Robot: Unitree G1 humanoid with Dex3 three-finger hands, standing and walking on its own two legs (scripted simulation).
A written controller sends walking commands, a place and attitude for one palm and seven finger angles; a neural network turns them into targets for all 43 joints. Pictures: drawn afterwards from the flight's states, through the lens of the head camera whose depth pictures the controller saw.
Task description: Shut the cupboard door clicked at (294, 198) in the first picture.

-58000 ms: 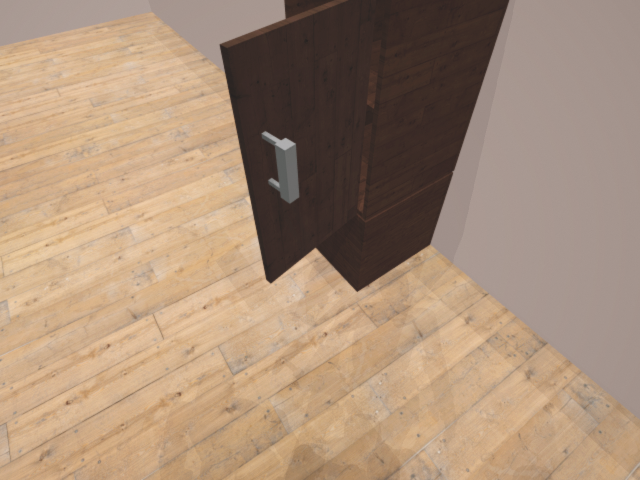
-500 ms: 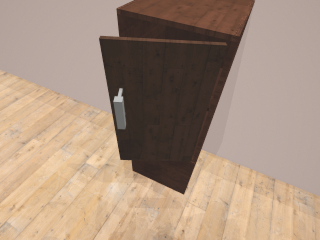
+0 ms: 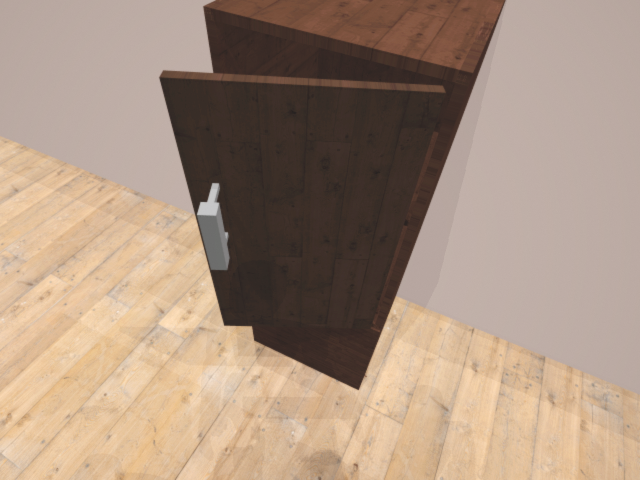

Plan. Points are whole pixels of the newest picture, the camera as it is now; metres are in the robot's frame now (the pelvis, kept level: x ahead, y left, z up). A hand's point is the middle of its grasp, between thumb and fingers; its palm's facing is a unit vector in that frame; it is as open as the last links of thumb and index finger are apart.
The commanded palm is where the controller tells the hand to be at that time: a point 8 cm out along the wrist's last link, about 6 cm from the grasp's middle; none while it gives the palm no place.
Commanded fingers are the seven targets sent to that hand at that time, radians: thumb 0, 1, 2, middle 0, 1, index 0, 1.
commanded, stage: come to a stop and stand still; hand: left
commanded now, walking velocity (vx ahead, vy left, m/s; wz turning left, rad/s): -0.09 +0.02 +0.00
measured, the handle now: (217, 227) +0.46 +0.19 +0.03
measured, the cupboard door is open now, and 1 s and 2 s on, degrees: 25 25 25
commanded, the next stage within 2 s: look again from close up in 0.64 s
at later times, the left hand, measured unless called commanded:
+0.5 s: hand out of the picture -0.01 +0.24 -0.16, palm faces -0.02 -0.95 -0.30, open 7.4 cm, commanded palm none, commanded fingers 0.00 0.90 0.90 -0.20 -0.30 -0.20 -0.30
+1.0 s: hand out of the picture +0.00 +0.19 -0.17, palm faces -0.04 -0.98 -0.22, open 7.4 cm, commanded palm none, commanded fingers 0.00 0.90 0.90 -0.20 -0.30 -0.20 -0.30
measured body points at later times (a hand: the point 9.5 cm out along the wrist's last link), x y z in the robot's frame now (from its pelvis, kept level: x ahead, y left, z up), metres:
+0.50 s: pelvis -0.05 +0.03 +0.00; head -0.05 +0.01 +0.45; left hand -0.01 +0.29 -0.14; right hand -0.02 -0.21 -0.16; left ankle +0.00 +0.12 -0.73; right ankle -0.05 -0.11 -0.73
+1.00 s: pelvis -0.02 +0.01 +0.00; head -0.01 +0.01 +0.45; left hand +0.01 +0.25 -0.15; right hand +0.01 -0.24 -0.15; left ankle +0.00 +0.12 -0.73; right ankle -0.05 -0.11 -0.73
